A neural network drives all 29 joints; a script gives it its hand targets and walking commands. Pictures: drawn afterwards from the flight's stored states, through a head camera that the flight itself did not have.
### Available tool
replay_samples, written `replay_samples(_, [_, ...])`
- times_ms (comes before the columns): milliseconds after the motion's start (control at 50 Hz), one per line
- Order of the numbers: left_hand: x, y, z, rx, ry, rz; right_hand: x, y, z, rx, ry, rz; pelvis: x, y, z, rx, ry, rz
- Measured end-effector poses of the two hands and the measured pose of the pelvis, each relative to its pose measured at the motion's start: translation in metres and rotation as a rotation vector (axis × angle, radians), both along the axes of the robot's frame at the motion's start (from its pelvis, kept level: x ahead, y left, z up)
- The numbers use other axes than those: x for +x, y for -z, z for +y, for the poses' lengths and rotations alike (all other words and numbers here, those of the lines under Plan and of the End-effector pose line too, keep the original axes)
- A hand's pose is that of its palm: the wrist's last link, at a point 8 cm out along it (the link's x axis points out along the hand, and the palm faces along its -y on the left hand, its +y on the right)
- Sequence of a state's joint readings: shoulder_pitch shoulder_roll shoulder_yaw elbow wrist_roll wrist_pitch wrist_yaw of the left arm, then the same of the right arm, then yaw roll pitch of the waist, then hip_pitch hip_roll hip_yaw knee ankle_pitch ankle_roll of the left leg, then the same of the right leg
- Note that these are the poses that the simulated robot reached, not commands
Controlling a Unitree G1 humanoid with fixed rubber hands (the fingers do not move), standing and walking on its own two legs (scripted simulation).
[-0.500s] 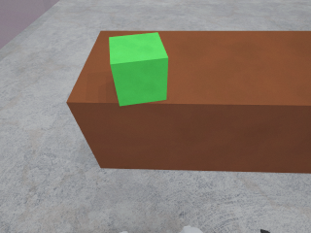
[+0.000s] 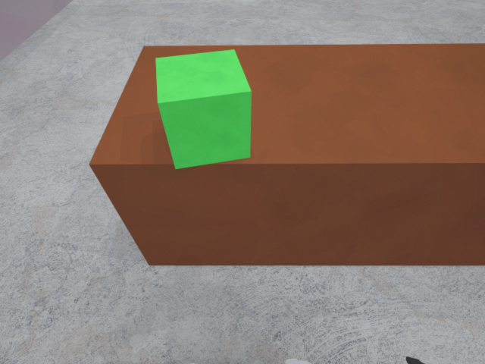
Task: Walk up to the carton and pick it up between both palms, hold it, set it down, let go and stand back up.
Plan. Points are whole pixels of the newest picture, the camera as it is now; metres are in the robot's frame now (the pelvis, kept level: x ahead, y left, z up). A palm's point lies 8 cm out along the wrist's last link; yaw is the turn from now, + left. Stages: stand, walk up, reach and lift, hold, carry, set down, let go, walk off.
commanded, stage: walk up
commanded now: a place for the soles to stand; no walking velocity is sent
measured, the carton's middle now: (204, 109) +0.71 +0.09 +0.01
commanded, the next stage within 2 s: none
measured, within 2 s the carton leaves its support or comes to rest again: neither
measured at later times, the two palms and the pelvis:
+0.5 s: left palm out of the picture +0.05 +0.33 -0.09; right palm out of the picture +0.09 -0.30 -0.11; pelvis +0.00 +0.01 +0.00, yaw -1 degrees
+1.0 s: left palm out of the picture +0.05 +0.33 -0.09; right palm out of the picture +0.08 -0.30 -0.10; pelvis +0.00 +0.01 +0.00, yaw -2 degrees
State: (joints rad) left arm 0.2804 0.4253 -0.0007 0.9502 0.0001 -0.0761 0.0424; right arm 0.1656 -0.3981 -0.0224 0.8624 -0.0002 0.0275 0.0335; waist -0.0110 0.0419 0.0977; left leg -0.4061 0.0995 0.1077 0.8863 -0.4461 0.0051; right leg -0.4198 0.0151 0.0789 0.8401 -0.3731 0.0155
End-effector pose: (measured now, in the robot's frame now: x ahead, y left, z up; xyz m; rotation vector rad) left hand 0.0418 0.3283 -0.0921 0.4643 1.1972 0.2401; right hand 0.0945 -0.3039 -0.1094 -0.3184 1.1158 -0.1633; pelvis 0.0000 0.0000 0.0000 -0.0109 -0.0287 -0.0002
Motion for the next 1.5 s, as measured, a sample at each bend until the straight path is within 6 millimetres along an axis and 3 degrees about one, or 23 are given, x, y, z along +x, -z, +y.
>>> replay_samples(220, [0.001,-0.001,0.010,0.002,-0.004,0.002,-0.001,-0.005,0.009,-0.005,0.006,-0.009,-0.001,-0.003,0.010,-0.012,0.006,0.000])
replay_samples(400, [0.006,-0.003,-0.002,-0.004,0.014,-0.006,-0.004,-0.002,-0.001,0.005,0.021,-0.002,0.000,-0.003,0.000,0.000,0.017,0.000])
replay_samples(580, [0.004,0.000,0.012,-0.002,0.003,0.004,-0.004,-0.006,0.011,-0.005,0.019,-0.013,-0.001,-0.003,0.013,-0.014,0.017,-0.001])
replay_samples(740, [0.009,-0.001,0.001,-0.009,0.024,-0.004,-0.008,-0.004,0.002,0.000,0.033,-0.009,0.000,-0.003,0.005,-0.002,0.031,0.001])
replay_samples(900, [0.007,-0.001,0.012,-0.004,0.015,-0.002,-0.009,-0.007,0.012,-0.005,0.032,-0.018,-0.003,-0.004,0.015,-0.011,0.030,-0.003])
replay_samples(1080, [0.007,-0.004,0.002,-0.004,0.032,-0.012,-0.016,-0.004,0.003,0.007,0.044,-0.019,-0.006,-0.004,0.006,0.002,0.041,-0.007])
replay_samples(1260, [0.002,-0.003,0.015,0.001,0.017,0.006,-0.018,-0.006,0.015,0.002,0.042,-0.021,-0.009,-0.004,0.018,-0.009,0.038,-0.009])
replay_samples(1420, [0.007,-0.006,0.003,-0.002,0.034,-0.004,-0.018,-0.003,0.005,0.012,0.049,-0.018,-0.006,-0.005,0.007,0.004,0.046,-0.004])
replay_samples(1500, [0.006,-0.008,0.007,0.005,0.030,-0.010,-0.017,-0.004,0.008,0.012,0.046,-0.013,-0.006,-0.006,0.011,0.007,0.042,-0.003])
